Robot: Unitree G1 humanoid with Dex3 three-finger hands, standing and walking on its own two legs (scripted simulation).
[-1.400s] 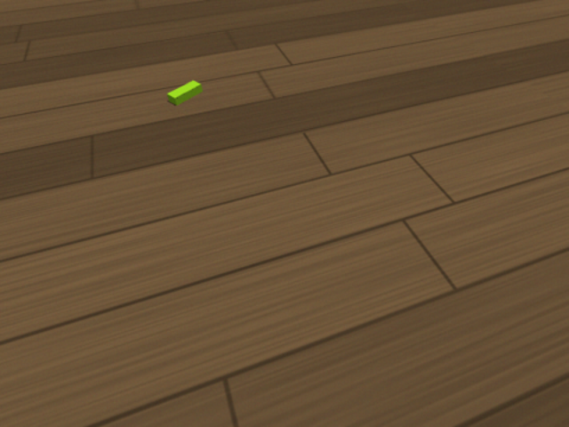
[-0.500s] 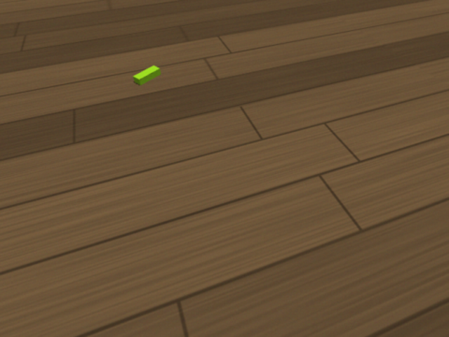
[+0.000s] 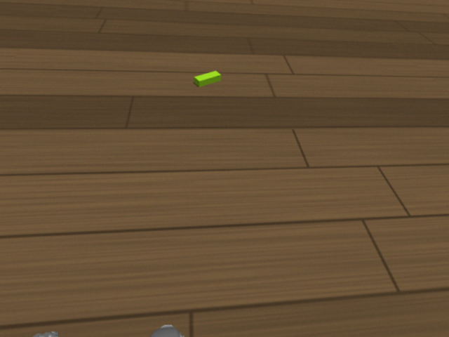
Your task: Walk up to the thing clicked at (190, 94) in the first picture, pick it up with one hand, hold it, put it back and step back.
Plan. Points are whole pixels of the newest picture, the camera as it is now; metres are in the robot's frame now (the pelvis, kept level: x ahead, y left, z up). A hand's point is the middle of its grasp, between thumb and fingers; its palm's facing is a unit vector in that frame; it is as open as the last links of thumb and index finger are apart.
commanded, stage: walk up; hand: left
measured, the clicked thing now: (207, 78) +2.22 +0.16 -0.74
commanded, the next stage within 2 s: none
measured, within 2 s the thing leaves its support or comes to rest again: neither
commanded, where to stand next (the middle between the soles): +1.99 -0.21 m, yaw +38 degrees
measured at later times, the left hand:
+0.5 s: hand (106, 234) +0.37 +0.30 -0.14, palm faces +0.16 -0.93 -0.32, open 7.4 cm
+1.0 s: hand (134, 200) +0.50 +0.27 -0.18, palm faces +0.39 -0.87 -0.31, open 7.4 cm
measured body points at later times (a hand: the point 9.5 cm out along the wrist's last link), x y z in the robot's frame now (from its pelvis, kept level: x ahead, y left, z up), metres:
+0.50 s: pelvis +0.29 +0.00 -0.02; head +0.30 +0.01 +0.43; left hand +0.36 +0.35 -0.11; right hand +0.36 -0.32 -0.13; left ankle +0.11 +0.15 -0.73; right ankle +0.46 -0.12 -0.73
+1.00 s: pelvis +0.61 +0.02 -0.03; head +0.62 +0.05 +0.42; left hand +0.48 +0.32 -0.16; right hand +0.87 -0.23 -0.09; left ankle +0.65 +0.13 -0.74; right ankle +0.51 -0.13 -0.67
